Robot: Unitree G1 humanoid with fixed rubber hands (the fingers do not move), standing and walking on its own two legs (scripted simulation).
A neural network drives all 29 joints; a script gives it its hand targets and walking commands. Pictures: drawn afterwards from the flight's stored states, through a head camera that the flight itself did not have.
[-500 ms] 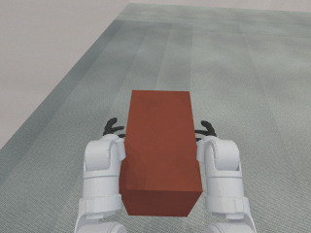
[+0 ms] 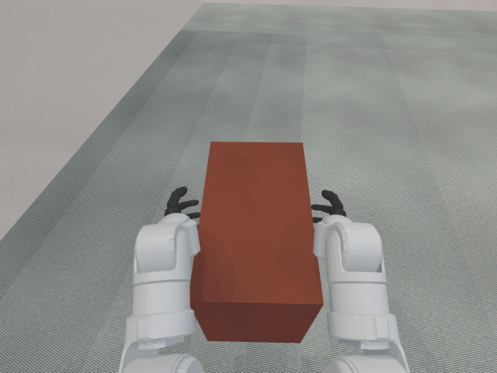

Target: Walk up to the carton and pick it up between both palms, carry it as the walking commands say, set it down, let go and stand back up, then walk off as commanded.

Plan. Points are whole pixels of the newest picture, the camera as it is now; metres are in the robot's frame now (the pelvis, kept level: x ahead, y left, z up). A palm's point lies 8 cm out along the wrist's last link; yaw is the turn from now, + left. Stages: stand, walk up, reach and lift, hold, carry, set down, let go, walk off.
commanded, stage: carry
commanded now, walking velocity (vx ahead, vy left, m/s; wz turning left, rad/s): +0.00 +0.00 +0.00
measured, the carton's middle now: (255, 241) +0.35 +0.00 +0.00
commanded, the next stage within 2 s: hold in 1.24 s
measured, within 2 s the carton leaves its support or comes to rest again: neither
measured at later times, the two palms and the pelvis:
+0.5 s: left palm (182, 229) +0.33 +0.12 +0.08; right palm (335, 230) +0.32 -0.12 +0.08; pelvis +0.01 +0.00 +0.00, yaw +0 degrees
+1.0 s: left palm (177, 228) +0.33 +0.13 +0.08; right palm (329, 230) +0.32 -0.12 +0.08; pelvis +0.01 +0.01 +0.00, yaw +0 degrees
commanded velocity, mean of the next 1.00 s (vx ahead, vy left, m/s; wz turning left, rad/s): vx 0.00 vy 0.00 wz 0.00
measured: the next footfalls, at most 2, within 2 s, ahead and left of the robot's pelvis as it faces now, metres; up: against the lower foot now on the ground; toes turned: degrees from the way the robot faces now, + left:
none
